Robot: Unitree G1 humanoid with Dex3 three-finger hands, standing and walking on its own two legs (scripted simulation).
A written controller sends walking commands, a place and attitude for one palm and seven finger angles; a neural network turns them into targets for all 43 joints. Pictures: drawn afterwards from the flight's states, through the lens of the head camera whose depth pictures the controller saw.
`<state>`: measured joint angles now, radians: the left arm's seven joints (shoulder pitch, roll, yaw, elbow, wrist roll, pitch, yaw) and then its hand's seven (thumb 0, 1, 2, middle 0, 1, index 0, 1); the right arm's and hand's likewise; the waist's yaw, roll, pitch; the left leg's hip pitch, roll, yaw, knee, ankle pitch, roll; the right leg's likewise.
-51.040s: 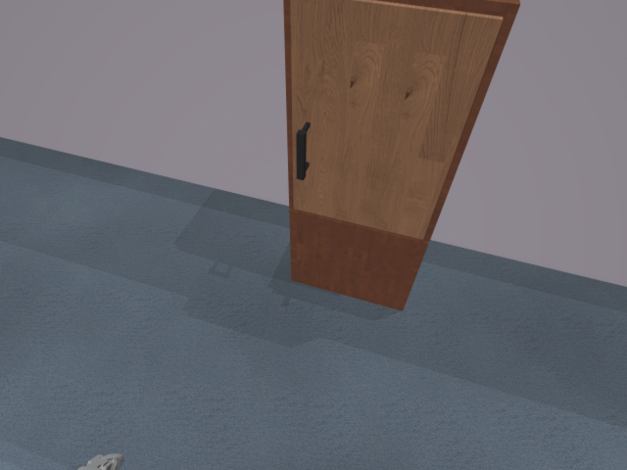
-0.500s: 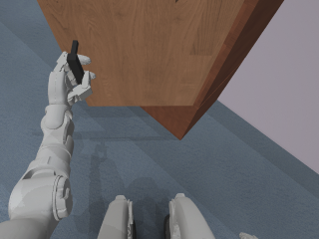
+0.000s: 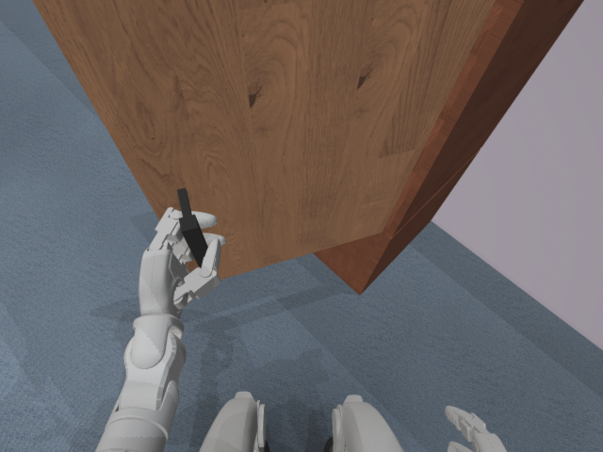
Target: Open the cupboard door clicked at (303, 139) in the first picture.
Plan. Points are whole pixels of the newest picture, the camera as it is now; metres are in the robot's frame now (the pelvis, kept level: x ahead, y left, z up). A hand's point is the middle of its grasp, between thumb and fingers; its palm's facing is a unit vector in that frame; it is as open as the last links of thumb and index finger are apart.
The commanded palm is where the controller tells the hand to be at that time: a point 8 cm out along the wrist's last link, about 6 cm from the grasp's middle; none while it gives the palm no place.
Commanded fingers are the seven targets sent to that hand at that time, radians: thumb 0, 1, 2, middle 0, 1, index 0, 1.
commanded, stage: pull the door open along its arc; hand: left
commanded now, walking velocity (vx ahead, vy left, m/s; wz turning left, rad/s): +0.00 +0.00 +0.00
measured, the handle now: (196, 235) +0.39 +0.16 +0.00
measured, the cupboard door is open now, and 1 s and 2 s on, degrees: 64 85 87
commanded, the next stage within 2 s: open thumb and fingers to let go in 0.50 s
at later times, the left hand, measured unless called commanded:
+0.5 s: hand (272, 347) +0.25 +0.05 +0.02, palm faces +0.38 -0.93 -0.01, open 6.1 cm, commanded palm +0.18 +0.08 +0.01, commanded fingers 0.00 0.90 0.90 -0.40 -1.35 -0.40 -1.35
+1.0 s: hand (275, 348) +0.25 +0.04 +0.01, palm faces +0.43 -0.90 -0.02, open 10.1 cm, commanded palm +0.20 +0.08 +0.01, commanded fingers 0.00 -0.50 0.30 -0.30 -1.20 -0.30 -1.20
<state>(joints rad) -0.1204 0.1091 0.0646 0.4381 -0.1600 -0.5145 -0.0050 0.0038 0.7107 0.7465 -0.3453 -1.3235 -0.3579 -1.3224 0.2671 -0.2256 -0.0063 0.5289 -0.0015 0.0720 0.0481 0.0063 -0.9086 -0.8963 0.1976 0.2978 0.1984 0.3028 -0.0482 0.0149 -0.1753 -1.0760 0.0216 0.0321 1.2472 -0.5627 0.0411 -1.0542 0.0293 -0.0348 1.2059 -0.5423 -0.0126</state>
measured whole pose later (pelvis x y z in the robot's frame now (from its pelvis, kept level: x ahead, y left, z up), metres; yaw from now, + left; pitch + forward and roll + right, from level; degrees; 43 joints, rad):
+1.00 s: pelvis +0.00 -0.06 -0.01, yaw +6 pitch +20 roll +1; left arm 0.28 -0.09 -0.22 0.16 0.11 -0.46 0.52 0.01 0.08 0.54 -0.34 -1.26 -0.34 -1.26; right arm 0.18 -0.19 0.00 0.58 -0.08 -0.12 0.01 0.01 -0.91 -0.90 0.20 0.30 0.20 0.30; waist -0.01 0.02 -0.21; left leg -1.08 -0.01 -0.06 1.27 -0.55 -0.05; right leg -1.05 0.00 -0.13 1.29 -0.60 -0.10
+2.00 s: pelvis -0.02 -0.01 -0.03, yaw +3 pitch +20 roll -1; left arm 0.42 0.06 -0.30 -0.07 0.05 -0.45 0.12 -0.01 -0.50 0.30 -0.15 -0.30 -0.18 -0.32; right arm 0.22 -0.19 0.02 0.40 -0.03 -0.04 0.03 0.01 -0.91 -0.90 0.20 0.30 0.20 0.30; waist 0.00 0.03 -0.19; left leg -1.15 -0.01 -0.01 1.40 -0.60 0.02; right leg -1.11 -0.01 -0.08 1.38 -0.61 -0.04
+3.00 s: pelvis -0.03 -0.01 -0.03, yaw +3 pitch +18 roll -3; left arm 0.67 0.20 -0.05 -0.35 -0.16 -0.39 -0.14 -0.01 -0.50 0.30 -0.15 -0.30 -0.15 -0.30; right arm 0.21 -0.18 -0.01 0.39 0.02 -0.03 -0.04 0.01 -0.91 -0.90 0.20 0.30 0.20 0.30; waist 0.03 0.04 -0.20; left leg -1.14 0.00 -0.04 1.43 -0.60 0.02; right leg -1.08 0.01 -0.11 1.37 -0.61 -0.04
